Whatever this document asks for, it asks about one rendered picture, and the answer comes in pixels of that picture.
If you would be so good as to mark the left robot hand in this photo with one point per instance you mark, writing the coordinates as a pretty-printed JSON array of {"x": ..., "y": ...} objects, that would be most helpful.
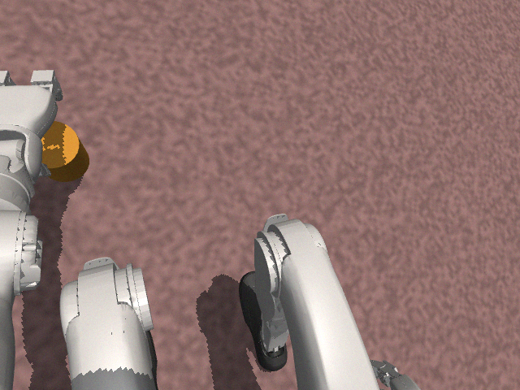
[{"x": 31, "y": 106}]

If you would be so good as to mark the right robot hand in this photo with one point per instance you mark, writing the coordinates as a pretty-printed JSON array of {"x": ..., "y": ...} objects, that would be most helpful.
[{"x": 389, "y": 376}]

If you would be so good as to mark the right robot foot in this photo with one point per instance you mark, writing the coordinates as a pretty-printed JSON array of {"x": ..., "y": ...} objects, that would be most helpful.
[{"x": 252, "y": 314}]

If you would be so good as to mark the left robot arm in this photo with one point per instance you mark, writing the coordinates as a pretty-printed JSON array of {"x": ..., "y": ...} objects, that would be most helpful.
[{"x": 20, "y": 246}]

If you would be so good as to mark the mug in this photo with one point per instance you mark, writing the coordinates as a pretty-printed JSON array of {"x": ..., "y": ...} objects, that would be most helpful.
[{"x": 63, "y": 153}]

